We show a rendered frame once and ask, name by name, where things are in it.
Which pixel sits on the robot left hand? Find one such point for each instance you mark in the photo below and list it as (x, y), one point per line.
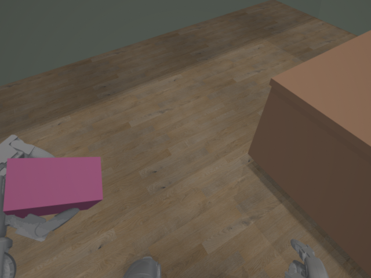
(32, 226)

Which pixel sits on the table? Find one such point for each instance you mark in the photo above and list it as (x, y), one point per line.
(314, 140)

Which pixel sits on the robot left forearm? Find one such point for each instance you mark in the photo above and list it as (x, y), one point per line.
(7, 262)

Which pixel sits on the robot right hand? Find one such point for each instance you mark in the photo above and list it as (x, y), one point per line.
(312, 267)

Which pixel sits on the robot left thigh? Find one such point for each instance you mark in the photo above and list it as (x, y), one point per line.
(144, 268)

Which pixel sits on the sponge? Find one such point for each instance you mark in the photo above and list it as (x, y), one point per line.
(45, 186)

